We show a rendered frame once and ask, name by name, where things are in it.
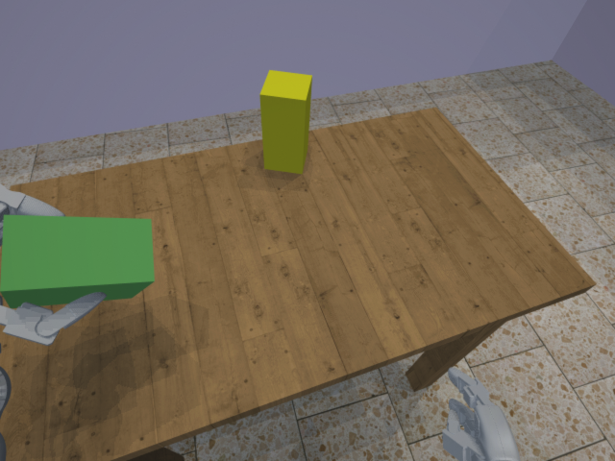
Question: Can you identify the left robot hand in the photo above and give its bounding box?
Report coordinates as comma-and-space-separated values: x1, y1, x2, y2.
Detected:
0, 183, 107, 346

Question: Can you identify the sponge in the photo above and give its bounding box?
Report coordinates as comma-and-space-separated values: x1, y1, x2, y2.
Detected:
0, 215, 155, 308

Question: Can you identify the right robot hand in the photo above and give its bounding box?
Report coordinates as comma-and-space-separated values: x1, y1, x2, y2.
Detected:
442, 367, 521, 461

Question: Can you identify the table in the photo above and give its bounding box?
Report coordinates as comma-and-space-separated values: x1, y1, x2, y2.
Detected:
0, 108, 597, 461

